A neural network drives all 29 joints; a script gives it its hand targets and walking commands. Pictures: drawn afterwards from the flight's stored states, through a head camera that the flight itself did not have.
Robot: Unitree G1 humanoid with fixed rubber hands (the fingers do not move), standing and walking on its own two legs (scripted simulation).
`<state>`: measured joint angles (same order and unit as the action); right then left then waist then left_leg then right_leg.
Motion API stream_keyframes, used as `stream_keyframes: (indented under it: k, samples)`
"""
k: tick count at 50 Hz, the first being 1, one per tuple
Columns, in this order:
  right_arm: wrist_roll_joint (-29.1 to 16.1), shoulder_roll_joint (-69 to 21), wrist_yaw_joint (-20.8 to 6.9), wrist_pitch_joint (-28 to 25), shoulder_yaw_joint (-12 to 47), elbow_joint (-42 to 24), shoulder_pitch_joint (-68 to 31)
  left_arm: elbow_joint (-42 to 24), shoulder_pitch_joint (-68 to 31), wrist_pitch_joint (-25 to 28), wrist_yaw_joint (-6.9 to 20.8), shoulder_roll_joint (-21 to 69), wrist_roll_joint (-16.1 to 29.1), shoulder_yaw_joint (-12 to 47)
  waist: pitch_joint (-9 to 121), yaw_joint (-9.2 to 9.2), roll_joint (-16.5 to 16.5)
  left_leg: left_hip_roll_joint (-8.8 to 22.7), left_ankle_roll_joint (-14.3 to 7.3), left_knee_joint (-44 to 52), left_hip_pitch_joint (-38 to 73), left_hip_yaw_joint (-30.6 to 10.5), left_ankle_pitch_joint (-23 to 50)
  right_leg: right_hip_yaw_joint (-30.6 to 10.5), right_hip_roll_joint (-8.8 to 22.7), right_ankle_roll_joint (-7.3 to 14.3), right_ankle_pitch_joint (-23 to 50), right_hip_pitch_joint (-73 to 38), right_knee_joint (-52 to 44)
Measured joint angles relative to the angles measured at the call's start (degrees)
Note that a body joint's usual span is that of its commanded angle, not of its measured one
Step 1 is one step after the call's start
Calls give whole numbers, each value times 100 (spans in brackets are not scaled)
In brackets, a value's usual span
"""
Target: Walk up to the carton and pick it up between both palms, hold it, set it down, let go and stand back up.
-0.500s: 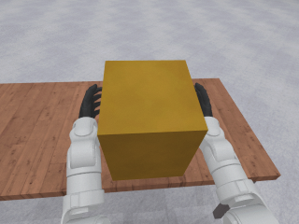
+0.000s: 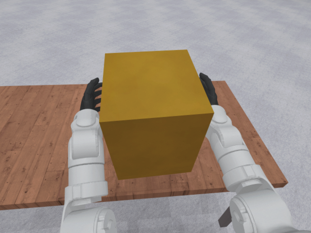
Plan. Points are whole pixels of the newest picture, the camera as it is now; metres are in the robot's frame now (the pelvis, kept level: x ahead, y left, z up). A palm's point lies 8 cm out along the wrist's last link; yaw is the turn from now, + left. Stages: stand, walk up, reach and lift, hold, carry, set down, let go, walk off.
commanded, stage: reach and lift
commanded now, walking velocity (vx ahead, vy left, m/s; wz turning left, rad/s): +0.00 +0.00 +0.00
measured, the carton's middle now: (151, 117) +0.37 +0.00 +0.13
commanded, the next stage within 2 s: hold in 0.10 s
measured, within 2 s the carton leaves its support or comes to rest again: neither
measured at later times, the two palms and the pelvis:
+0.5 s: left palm (80, 114) +0.34 +0.16 +0.18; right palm (208, 106) +0.34 -0.13 +0.18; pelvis -0.01 +0.01 +0.00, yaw +0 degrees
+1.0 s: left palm (83, 110) +0.35 +0.16 +0.18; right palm (209, 97) +0.36 -0.14 +0.20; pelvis +0.00 -0.01 +0.00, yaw +1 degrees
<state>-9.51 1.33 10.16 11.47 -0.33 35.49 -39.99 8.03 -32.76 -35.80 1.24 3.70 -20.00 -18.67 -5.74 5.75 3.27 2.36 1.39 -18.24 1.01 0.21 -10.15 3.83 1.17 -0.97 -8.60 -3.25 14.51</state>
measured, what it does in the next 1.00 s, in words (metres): stands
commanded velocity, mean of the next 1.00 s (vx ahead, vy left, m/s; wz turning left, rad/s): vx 0.00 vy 0.00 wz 0.00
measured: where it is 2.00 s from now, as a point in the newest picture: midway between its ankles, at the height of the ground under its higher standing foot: outside the picture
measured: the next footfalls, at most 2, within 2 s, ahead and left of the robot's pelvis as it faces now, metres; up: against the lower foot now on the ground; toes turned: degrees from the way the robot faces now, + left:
none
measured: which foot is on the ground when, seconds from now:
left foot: down 0.00-1.00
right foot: down 0.00-1.00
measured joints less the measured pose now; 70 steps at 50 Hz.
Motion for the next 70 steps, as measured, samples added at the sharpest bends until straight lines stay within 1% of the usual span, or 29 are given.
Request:
stream_keyframes:
  k: [5, 8, 11, 16, 21, 23, 31, 36, 39, 42, 46, 49, 52, 56, 60, 62, 65, 70]
  samples:
    - [-310, 86, 213, 154, 370, -568, 218, -563, 358, -88, 41, 0, 148, 58, -33, 62, -93, 11, 7, -88, 61, -52, -103, 51, -14, -18, -38, -153, -64]
    - [-399, 99, 299, 263, 510, -900, 386, -888, 589, -168, 62, -10, 219, 119, 4, 83, -120, 2, 5, -120, 106, -89, -142, 89, -9, -29, -50, -247, -104]
    - [-363, 43, 326, 374, 504, -1028, 485, -982, 690, -244, 135, -16, 202, 118, 38, 79, -118, -22, -9, -107, 177, -107, -147, 109, 13, -39, -58, -330, -122]
    - [-164, -71, 272, 473, 326, -935, 549, -812, 587, -372, 247, 16, 116, 54, 58, 22, -55, -74, -33, -55, 193, -102, -76, 107, 67, -50, -52, -294, -58]
    - [-131, -91, 198, 399, 184, -943, 507, -824, 492, -367, 149, 3, 167, 128, 106, 25, -20, -80, -31, -102, 34, -75, -18, 74, 76, -41, 4, -113, 11]
    - [-102, -80, 155, 408, 107, -877, 413, -731, 388, -358, 109, 4, 147, 131, 109, 30, -8, -78, -35, -102, 11, -61, 9, 58, 75, -37, 31, -76, 26]
    - [102, -17, -49, 432, -187, -97, -77, 15, -160, -438, 23, 7, -40, 19, 189, -98, 54, -63, -28, 63, -59, 31, 181, -37, 66, 1, 72, 175, 165]
    - [132, -39, -70, 393, -290, 108, -344, 180, -290, -355, -47, -107, 84, 8, 260, -67, 8, -30, 14, 49, -172, -30, 201, 21, 33, 41, 49, 281, 211]
    - [88, -16, -35, 415, -274, 164, -453, 273, -364, -310, -40, -130, 122, -54, 281, -57, -27, -5, 32, 48, -165, -70, 187, 61, 6, 60, 35, 247, 185]
    - [-45, 40, 53, 459, -107, 101, -467, 198, -313, -311, -5, -137, 150, -88, 293, -48, -57, 23, 48, 25, -124, -89, 144, 79, -23, 67, 12, 181, 162]
    - [-202, 53, 187, 522, 100, -18, -380, 48, -137, -326, 124, -125, 153, -157, 303, -9, -84, 39, 55, -12, -35, -108, 71, 99, -40, 64, -29, 53, 131]
    - [-252, 35, 249, 569, 198, -165, -238, -101, 12, -367, 194, -103, 159, -169, 283, 33, -74, 23, 51, -27, 33, -137, 37, 129, -25, 53, -62, -43, 118]
    - [-245, -1, 266, 594, 186, -209, -132, -123, 79, -392, 248, -73, 119, -179, 253, 30, -56, -4, 40, -39, 61, -142, 14, 135, 2, 35, -89, -72, 137]
    - [-247, -21, 271, 573, 192, -367, 26, -242, 164, -420, 249, -91, 149, -90, 227, 14, -27, -27, 27, -53, 9, -141, 14, 134, 24, 18, -72, -41, 112]
    - [-374, 6, 319, 527, 281, -761, 164, -634, 360, -388, 165, -140, 281, 84, 179, 76, -16, -27, 20, -137, -54, -147, -15, 138, 21, -6, -11, -55, 34]
    - [-372, 12, 324, 534, 274, -880, 197, -714, 385, -363, 135, -122, 298, 107, 189, 89, 4, -35, 8, -143, -54, -136, -18, 127, 27, -19, 10, -64, 9]
    - [-255, -44, 233, 551, 113, -689, 129, -567, 274, -413, 134, -72, 184, 62, 212, 79, 61, -61, -14, -80, -10, -93, 15, 87, 56, -26, 19, -57, 23]
    - [-117, -27, 75, 529, -28, -325, 46, -295, 76, -541, 126, -2, -9, 37, 213, -21, 96, -84, -34, 5, -34, -13, 88, 7, 85, -26, 27, 70, 97]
